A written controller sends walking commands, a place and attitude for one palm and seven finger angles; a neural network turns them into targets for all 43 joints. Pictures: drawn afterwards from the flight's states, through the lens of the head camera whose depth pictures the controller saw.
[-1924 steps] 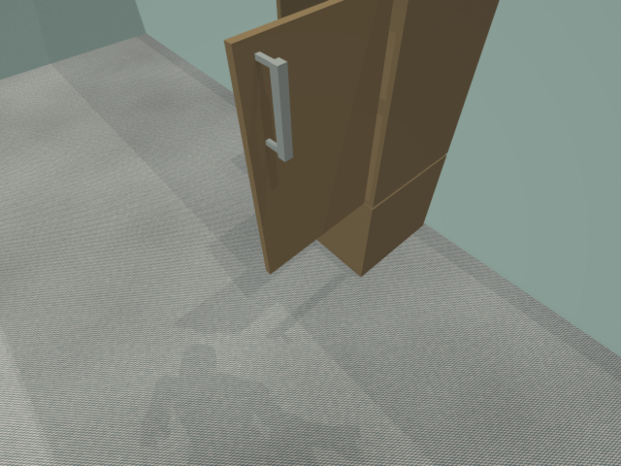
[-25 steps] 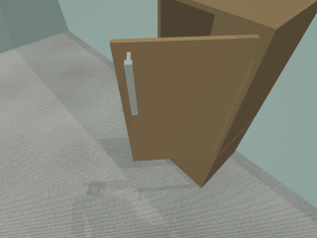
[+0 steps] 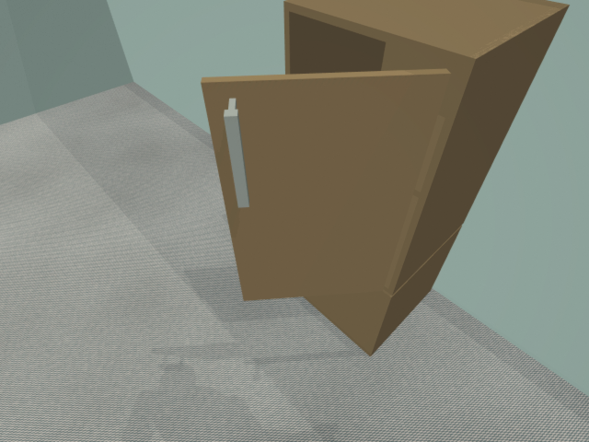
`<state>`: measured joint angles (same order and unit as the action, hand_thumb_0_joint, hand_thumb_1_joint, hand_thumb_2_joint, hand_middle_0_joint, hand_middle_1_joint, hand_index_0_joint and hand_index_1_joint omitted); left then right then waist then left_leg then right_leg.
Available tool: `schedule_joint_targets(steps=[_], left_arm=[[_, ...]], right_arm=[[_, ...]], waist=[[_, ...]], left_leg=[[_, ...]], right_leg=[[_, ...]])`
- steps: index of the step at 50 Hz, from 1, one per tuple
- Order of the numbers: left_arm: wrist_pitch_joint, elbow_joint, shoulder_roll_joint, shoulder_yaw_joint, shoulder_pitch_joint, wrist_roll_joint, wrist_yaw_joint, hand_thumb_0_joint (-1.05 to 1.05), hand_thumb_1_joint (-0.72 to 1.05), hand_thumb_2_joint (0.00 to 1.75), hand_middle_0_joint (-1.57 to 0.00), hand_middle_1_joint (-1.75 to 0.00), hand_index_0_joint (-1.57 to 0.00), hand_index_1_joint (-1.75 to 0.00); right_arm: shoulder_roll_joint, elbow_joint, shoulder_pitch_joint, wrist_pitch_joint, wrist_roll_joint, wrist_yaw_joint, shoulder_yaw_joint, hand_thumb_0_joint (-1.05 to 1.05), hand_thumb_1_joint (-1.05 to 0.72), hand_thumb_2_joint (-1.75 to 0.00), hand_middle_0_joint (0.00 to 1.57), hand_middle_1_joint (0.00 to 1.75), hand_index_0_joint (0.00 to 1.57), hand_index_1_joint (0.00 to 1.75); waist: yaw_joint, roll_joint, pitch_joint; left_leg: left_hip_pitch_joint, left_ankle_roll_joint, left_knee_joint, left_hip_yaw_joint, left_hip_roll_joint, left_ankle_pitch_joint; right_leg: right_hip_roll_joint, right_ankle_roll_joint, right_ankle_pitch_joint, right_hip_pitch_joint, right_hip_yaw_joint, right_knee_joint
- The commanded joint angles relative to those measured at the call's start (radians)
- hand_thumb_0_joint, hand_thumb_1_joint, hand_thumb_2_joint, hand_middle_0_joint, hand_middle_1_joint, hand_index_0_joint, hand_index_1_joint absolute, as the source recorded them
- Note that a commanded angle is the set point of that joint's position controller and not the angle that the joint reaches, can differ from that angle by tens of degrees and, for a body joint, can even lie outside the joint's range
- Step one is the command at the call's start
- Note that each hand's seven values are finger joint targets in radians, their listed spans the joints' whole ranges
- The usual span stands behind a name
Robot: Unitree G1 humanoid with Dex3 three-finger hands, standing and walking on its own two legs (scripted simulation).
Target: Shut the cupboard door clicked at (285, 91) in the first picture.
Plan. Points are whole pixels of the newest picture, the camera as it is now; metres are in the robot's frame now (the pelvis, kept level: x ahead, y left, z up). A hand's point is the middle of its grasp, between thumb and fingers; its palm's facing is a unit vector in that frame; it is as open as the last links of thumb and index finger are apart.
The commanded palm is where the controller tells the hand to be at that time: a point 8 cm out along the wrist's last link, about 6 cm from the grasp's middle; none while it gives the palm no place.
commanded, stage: look again from close up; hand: left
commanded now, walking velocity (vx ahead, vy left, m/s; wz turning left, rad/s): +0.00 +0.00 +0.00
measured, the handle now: (238, 156) +0.51 +0.11 +0.14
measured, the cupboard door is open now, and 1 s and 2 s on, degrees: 51 51 51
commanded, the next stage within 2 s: shuffle to correct the standing spot in 0.16 s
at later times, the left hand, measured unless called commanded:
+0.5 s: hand out of the picture +0.00 +0.19 -0.18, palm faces -0.03 -0.98 -0.21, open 7.4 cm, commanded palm none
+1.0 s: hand out of the picture -0.02 +0.12 -0.18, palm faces +0.07 -0.99 -0.12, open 7.4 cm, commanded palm none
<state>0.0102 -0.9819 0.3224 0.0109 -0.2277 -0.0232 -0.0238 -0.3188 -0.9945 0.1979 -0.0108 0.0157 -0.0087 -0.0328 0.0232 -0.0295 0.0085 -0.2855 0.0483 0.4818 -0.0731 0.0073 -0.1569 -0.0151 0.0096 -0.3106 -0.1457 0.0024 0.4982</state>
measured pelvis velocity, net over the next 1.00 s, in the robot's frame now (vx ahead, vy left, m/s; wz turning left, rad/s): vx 0.05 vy -0.03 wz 0.03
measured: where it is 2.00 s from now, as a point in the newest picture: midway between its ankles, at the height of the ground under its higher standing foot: outside the picture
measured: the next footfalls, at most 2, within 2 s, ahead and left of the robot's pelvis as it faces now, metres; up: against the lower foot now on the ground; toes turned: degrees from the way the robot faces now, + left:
right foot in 1.14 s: +0.13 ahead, -0.19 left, +0.00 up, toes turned +0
left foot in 1.36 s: +0.13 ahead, +0.01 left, +0.00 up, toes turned +13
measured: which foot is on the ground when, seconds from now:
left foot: down 0.00-1.00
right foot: down 0.00-0.88, up 0.90-1.00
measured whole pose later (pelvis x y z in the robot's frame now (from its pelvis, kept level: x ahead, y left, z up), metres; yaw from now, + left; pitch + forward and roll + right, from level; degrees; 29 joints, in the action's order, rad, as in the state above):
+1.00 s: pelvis +0.05 -0.03 +0.00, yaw +2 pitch -1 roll +0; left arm -0.06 -1.07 0.12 0.02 -0.41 -0.04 -0.01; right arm -0.11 -1.09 0.27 -0.02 0.03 -0.06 -0.04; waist 0.00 0.04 0.04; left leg -0.29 0.02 0.57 -0.11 -0.04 -0.27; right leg 0.01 0.02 -0.48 -0.33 -0.06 0.90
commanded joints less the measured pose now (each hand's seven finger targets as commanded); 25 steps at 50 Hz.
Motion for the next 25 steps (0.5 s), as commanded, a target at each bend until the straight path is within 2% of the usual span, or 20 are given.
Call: schedule_joint_targets(steps=[1,4,6,8,13,16,20,23,25], left_arm=[[0.025,0.067,0.176,0.028,0.025,0.001,-0.002,0.0,0.9,0.9,-0.2,-0.3,-0.2,-0.3],[0.024,0.064,0.189,0.024,0.041,0.002,0.002,0.0,0.9,0.9,-0.2,-0.3,-0.2,-0.3],[0.027,0.064,0.193,0.021,0.041,0.001,0.003,0.0,0.9,0.9,-0.2,-0.3,-0.2,-0.3],[0.026,0.056,0.196,0.018,0.042,0.002,0.003,0.0,0.9,0.9,-0.2,-0.3,-0.2,-0.3],[0.026,0.038,0.193,0.012,0.031,0.004,0.002,0.0,0.9,0.9,-0.2,-0.3,-0.2,-0.3],[0.006,-0.016,0.057,-0.022,-0.052,0.007,-0.003,0.0,0.9,0.9,-0.2,-0.3,-0.2,-0.3],[-0.012,-0.044,0.034,-0.022,-0.12,0.001,-0.004,0.0,0.9,0.9,-0.2,-0.3,-0.2,-0.3],[-0.018,-0.054,0.011,-0.016,-0.172,-0.004,-0.002,0.0,0.9,0.9,-0.2,-0.3,-0.2,-0.3],[-0.021,-0.058,-0.01,-0.014,-0.202,-0.006,-0.001,0.0,0.9,0.9,-0.2,-0.3,-0.2,-0.3]], right_arm=[[-0.169,0.068,-0.047,-0.023,0.002,0.004,-0.028,0.0,-0.9,-0.9,0.2,0.3,0.2,0.3],[-0.185,0.063,-0.068,-0.021,0.002,0.007,-0.025,0.0,-0.9,-0.9,0.2,0.3,0.2,0.3],[-0.185,0.056,-0.072,-0.024,0.0,0.009,-0.021,0.0,-0.9,-0.9,0.2,0.3,0.2,0.3],[-0.189,0.05,-0.088,-0.023,0.0,0.01,-0.018,0.0,-0.9,-0.9,0.2,0.3,0.2,0.3],[-0.187,0.027,-0.097,-0.023,-0.003,0.01,-0.012,0.0,-0.9,-0.9,0.2,0.3,0.2,0.3],[-0.058,-0.017,-0.044,-0.006,0.001,0.011,0.021,0.0,-0.9,-0.9,0.2,0.3,0.2,0.3],[-0.062,-0.04,-0.015,0.011,0.003,0.006,0.013,0.0,-0.9,-0.9,0.2,0.3,0.2,0.3],[-0.059,-0.051,0.014,0.014,0.002,-0.001,0.0,0.0,-0.9,-0.9,0.2,0.3,0.2,0.3],[-0.054,-0.059,0.036,0.014,0.001,-0.007,-0.009,0.0,-0.9,-0.9,0.2,0.3,0.2,0.3]], waist=[[-0.01,0.052,0.029],[-0.007,0.058,0.027],[-0.009,0.066,0.002],[-0.012,0.055,0.016],[-0.014,0.044,-0.008],[-0.014,0.04,0.0],[-0.019,0.01,0.056],[-0.023,-0.001,0.049],[-0.022,-0.031,0.053]], left_leg=[[0.075,0.001,-0.124,0.166,-0.111,-0.09],[0.088,-0.005,-0.133,0.167,-0.11,-0.095],[0.102,-0.004,-0.131,0.164,-0.115,-0.051],[0.102,-0.005,-0.138,0.164,-0.113,-0.057],[0.124,-0.006,-0.141,0.164,-0.12,-0.004],[0.109,-0.023,-0.17,0.174,-0.126,-0.096],[0.041,-0.016,-0.209,0.213,-0.138,-0.281],[0.02,0.004,-0.214,0.242,-0.157,-0.314],[0.018,0.018,-0.228,0.271,-0.173,-0.331]], right_leg=[[0.121,0.054,-0.024,-0.137,0.131,-0.169],[0.124,0.051,-0.04,-0.15,0.135,-0.184],[0.125,0.047,0.007,-0.126,0.128,-0.183],[0.128,0.044,0.0,-0.133,0.129,-0.192],[0.13,0.039,0.057,-0.102,0.121,-0.195],[0.115,0.008,-0.005,-0.093,0.078,-0.194],[0.091,0.004,-0.086,-0.101,0.042,-0.15],[0.08,0.005,-0.072,-0.087,0.009,-0.112],[0.068,0.005,-0.061,-0.092,-0.011,-0.081]])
